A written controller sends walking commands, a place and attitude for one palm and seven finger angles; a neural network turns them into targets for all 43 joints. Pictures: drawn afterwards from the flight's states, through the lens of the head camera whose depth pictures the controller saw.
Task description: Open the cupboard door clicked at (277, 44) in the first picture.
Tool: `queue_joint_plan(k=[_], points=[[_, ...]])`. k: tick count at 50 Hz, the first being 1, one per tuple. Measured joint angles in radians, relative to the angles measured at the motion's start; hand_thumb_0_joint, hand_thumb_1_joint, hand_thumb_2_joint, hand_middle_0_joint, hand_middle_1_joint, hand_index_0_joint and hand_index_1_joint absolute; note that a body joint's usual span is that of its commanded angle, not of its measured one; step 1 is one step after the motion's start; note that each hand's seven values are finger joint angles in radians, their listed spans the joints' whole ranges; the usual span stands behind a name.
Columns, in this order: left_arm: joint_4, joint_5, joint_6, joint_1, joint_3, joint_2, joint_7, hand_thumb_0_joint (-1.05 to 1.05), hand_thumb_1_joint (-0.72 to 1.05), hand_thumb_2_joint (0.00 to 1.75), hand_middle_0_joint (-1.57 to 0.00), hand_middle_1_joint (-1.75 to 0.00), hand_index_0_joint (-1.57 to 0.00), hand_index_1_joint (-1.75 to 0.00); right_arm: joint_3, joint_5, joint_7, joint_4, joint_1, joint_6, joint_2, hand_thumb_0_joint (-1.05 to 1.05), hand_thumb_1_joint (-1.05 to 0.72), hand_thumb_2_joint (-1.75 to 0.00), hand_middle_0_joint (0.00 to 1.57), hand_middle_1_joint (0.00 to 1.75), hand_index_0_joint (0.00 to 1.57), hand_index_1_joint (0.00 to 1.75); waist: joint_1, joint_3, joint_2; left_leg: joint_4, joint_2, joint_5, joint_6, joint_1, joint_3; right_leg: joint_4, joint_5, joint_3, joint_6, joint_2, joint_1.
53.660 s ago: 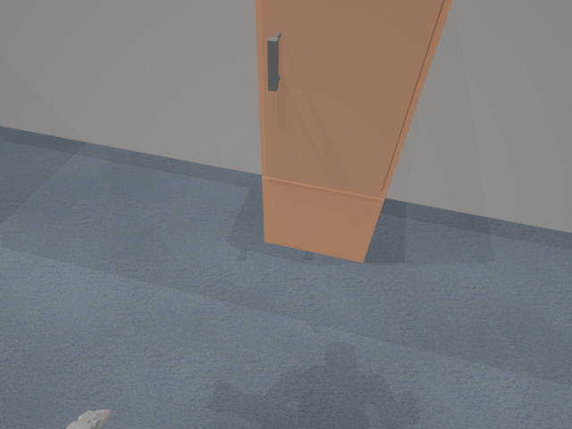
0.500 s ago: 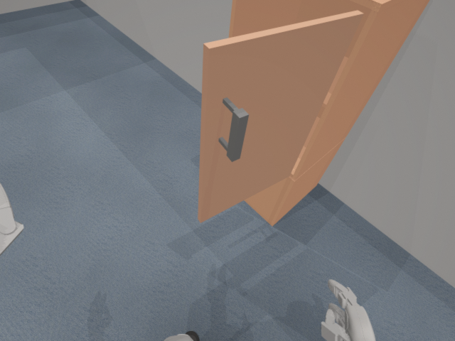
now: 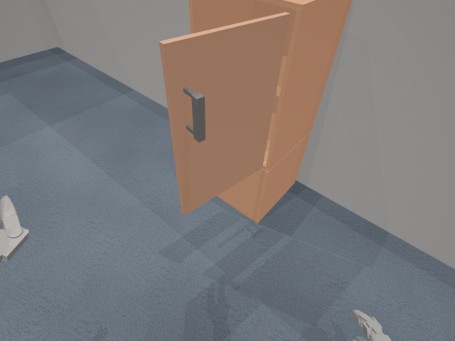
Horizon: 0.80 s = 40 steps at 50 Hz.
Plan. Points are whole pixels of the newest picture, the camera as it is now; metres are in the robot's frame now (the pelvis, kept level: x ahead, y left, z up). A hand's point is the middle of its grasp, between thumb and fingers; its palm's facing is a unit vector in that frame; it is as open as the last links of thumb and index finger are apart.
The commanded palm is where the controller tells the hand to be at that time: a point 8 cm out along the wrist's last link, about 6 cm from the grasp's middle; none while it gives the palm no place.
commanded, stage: stop stepping back and stand still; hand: left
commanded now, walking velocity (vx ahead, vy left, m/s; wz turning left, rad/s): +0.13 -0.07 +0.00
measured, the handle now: (193, 114) +0.61 +0.10 +0.09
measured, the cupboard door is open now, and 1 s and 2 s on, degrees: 80 80 80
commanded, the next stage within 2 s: let the arm hang, fingers relaxed in 0.32 s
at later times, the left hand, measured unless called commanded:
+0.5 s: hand (37, 290) +0.18 +0.28 +0.08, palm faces +0.30 -0.83 -0.47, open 7.4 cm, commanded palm none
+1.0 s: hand out of the picture -0.15 +0.20 -0.15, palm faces +0.11 -0.96 -0.25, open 7.3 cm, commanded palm none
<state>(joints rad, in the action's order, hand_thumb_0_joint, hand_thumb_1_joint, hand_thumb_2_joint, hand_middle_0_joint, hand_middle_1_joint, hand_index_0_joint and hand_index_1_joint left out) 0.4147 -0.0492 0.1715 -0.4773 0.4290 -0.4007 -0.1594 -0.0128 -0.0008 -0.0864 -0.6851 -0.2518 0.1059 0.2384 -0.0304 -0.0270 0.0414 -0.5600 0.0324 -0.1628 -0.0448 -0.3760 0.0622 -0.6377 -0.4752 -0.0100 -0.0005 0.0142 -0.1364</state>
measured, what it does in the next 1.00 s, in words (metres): steps on the spot: left foot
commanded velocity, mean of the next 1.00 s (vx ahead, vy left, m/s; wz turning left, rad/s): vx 0.04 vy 0.01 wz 0.00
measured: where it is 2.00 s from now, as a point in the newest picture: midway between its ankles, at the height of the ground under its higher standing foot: outside the picture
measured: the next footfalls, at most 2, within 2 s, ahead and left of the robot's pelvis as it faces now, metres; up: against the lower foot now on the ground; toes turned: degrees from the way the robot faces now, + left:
left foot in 0.32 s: +0.06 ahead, +0.13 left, +0.00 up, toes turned +5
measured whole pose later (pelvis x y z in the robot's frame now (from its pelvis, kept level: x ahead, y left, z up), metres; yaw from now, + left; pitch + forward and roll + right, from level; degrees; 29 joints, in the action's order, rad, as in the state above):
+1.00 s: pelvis -0.05 +0.01 +0.02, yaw +5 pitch -2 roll -1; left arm -1.19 0.01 -0.02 -0.38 0.02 -0.19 -0.02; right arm -0.02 -0.02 -0.03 -1.14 -0.27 -0.04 0.19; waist 0.00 0.09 -0.03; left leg -0.41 0.00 -0.10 -0.02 -0.29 0.01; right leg -0.44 -0.28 -0.07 0.01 0.01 -0.13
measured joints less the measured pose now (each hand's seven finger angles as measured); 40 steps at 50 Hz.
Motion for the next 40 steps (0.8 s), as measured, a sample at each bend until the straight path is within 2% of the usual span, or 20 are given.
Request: queue_joint_plan(k=[3,5,8,10,12,14,16,18,21,22,23,25,26,28,32,34,35,40], points=[[0.040,0.006,0.002,-0.041,-0.013,-0.010,0.006,0.01,0.89,0.90,-0.21,-0.30,-0.20,-0.30,0.005,-0.011,0.004,0.030,0.006,0.016,-0.023,0.01,-0.91,-0.90,0.20,0.30,0.20,0.30,-0.031,0.013,-0.013,0.047,-0.010,0.039,0.013,-0.005,-0.016,0.037,0.030,-0.017,0.025,-0.019,-0.012],[0.080,0.007,0.013,-0.089,-0.018,-0.028,0.015,0.01,0.89,0.90,-0.21,-0.30,-0.20,-0.30,0.007,-0.013,0.010,0.047,-0.003,0.011,-0.036,0.01,-0.91,-0.90,0.20,0.30,0.20,0.30,-0.040,0.014,-0.032,0.020,-0.019,-0.040,0.027,-0.032,-0.042,0.081,0.069,-0.039,0.043,-0.036,-0.008],[0.131,0.005,0.041,-0.155,-0.005,-0.044,0.022,0.01,0.88,0.90,-0.21,-0.30,-0.21,-0.30,0.008,-0.011,0.019,0.031,-0.021,0.000,-0.047,0.01,-0.91,-0.90,0.20,0.30,0.20,0.30,0.005,0.001,-0.023,-0.250,-0.021,-0.137,0.051,-0.116,-0.053,0.118,0.118,-0.021,0.058,-0.042,-0.011],[0.115,0.011,0.065,-0.149,0.003,-0.035,0.018,0.01,0.88,0.90,-0.21,-0.30,-0.21,-0.30,0.010,-0.010,0.016,0.011,-0.037,0.003,-0.044,0.01,-0.91,-0.90,0.20,0.30,0.20,0.30,0.035,-0.009,-0.015,-0.312,-0.032,-0.152,0.051,-0.119,-0.038,0.144,0.131,-0.005,0.052,-0.036,-0.003],[0.067,0.020,0.075,-0.107,0.004,-0.020,0.008,0.01,0.88,0.90,-0.21,-0.30,-0.21,-0.30,0.011,-0.009,0.009,0.000,-0.050,0.008,-0.037,0.01,-0.91,-0.90,0.20,0.30,0.20,0.30,0.048,-0.012,-0.013,-0.236,-0.046,-0.145,0.041,-0.075,-0.014,0.152,0.135,-0.004,0.044,-0.024,0.004],[0.015,0.022,0.068,-0.053,-0.007,0.003,-0.001,0.01,0.88,0.90,-0.21,-0.30,-0.21,-0.30,0.009,-0.008,0.000,-0.006,-0.056,0.017,-0.022,0.01,-0.91,-0.90,0.20,0.30,0.20,0.30,0.048,-0.011,-0.025,-0.105,-0.056,-0.121,0.030,-0.003,0.001,0.136,0.122,-0.018,0.035,-0.014,0.007],[-0.012,0.021,0.051,-0.016,-0.022,0.031,-0.005,0.01,0.88,0.90,-0.21,-0.30,-0.21,-0.30,0.002,-0.006,-0.003,-0.002,-0.054,0.024,0.001,0.01,-0.91,-0.90,0.20,0.30,0.20,0.30,0.042,-0.007,-0.060,0.014,-0.075,-0.067,0.016,0.071,-0.011,0.098,0.096,-0.039,0.025,-0.024,-0.001],[-0.027,0.019,0.037,0.011,-0.033,0.043,-0.002,0.01,0.88,0.90,-0.21,-0.30,-0.21,-0.30,-0.007,0.000,-0.004,-0.014,-0.022,0.017,-0.002,0.01,-0.91,-0.90,0.20,0.30,0.20,0.30,0.039,0.020,-0.050,0.009,-0.063,-0.037,0.034,0.079,-0.009,0.063,0.078,-0.040,0.018,-0.008,-0.002],[-0.013,0.020,0.024,-0.013,-0.037,0.043,0.010,0.01,0.89,0.90,-0.21,-0.30,-0.20,-0.30,0.002,0.001,0.001,0.008,0.015,0.016,-0.019,0.01,-0.91,-0.90,0.20,0.30,0.20,0.30,0.030,0.036,-0.032,0.012,-0.054,-0.054,0.039,0.084,0.009,0.063,0.082,-0.023,0.008,0.004,-0.005],[-0.053,0.039,0.033,0.002,-0.059,0.035,0.027,0.01,0.89,0.90,-0.21,-0.30,-0.20,-0.30,-0.001,-0.003,0.020,0.001,0.027,0.033,-0.015,0.01,-0.91,-0.90,0.20,0.30,0.20,0.30,0.029,0.030,-0.042,0.006,-0.055,-0.053,0.037,0.064,0.006,0.047,0.089,-0.031,0.003,0.005,-0.030],[-0.133,0.054,0.015,0.043,-0.099,0.029,0.052,0.01,0.89,0.90,-0.20,-0.30,-0.20,-0.30,-0.006,-0.006,0.041,-0.015,0.044,0.033,-0.006,0.01,-0.91,-0.90,0.20,0.30,0.20,0.30,0.032,0.024,-0.053,-0.001,-0.051,-0.049,0.032,0.043,0.002,0.016,0.095,-0.036,-0.002,0.009,-0.061],[-0.355,0.066,-0.066,0.137,-0.191,0.040,0.093,0.00,0.89,0.90,-0.20,-0.30,-0.20,-0.30,-0.005,-0.017,0.065,-0.054,0.087,-0.007,0.010,0.01,-0.91,-0.90,0.20,0.30,0.20,0.30,0.032,0.011,-0.074,-0.014,-0.036,-0.039,0.022,0.003,-0.004,-0.042,0.045,-0.027,-0.009,0.018,-0.116],[-0.481,0.070,-0.108,0.178,-0.233,0.055,0.108,0.00,0.89,0.90,-0.20,-0.30,-0.20,-0.30,0.000,-0.023,0.072,-0.072,0.106,-0.030,0.014,0.01,-0.91,-0.90,0.20,0.30,0.20,0.30,0.028,0.008,-0.079,-0.021,-0.027,-0.035,0.019,-0.012,-0.006,-0.045,0.031,-0.020,-0.010,0.021,-0.129],[-0.732,0.076,-0.168,0.238,-0.306,0.098,0.131,0.00,0.90,0.90,-0.20,-0.30,-0.19,-0.30,0.010,-0.030,0.082,-0.108,0.135,-0.063,0.012,0.01,-0.91,-0.90,0.20,0.30,0.20,0.30,0.017,0.018,-0.089,-0.039,-0.019,-0.034,0.021,-0.025,-0.014,-0.028,0.082,-0.020,-0.002,0.022,-0.129],[-1.116,0.074,-0.221,0.235,-0.417,0.200,0.153,0.00,0.90,0.90,-0.20,-0.30,-0.19,-0.30,0.019,-0.032,0.094,-0.189,0.127,-0.113,-0.021,0.01,-0.91,-0.90,0.20,0.30,0.20,0.30,-0.002,0.041,-0.079,-0.021,-0.031,-0.022,0.034,0.001,-0.038,0.012,0.092,-0.042,0.009,0.007,-0.087],[-1.247,0.066,-0.226,0.213,-0.440,0.243,0.150,0.01,0.91,0.90,-0.20,-0.30,-0.19,-0.30,0.021,-0.033,0.093,-0.233,0.108,-0.127,-0.041,0.01,-0.91,-0.90,0.20,0.30,0.20,0.30,-0.002,0.063,-0.053,-0.005,-0.036,-0.017,0.036,0.020,-0.042,0.041,0.103,-0.046,0.011,0.000,-0.063],[-1.294,0.058,-0.221,0.207,-0.416,0.246,0.128,0.00,0.95,0.90,-0.20,-0.30,-0.20,-0.30,0.021,-0.033,0.089,-0.256,0.092,-0.129,-0.052,0.01,-0.91,-0.90,0.20,0.30,0.20,0.30,0.003,0.072,-0.042,0.005,-0.039,-0.014,0.037,0.026,-0.047,0.059,0.112,-0.051,0.011,-0.004,-0.052],[-1.456,0.057,-0.208,0.166,-0.407,0.217,0.134,-0.01,1.00,0.90,-0.21,-0.30,-0.20,-0.30,0.009,-0.030,0.066,-0.366,0.027,-0.145,-0.063,0.00,-0.93,-0.90,0.20,0.30,0.20,0.30,0.033,0.106,-0.037,0.069,-0.043,0.021,0.036,0.053,-0.064,0.155,0.164,-0.067,0.012,-0.015,-0.008]])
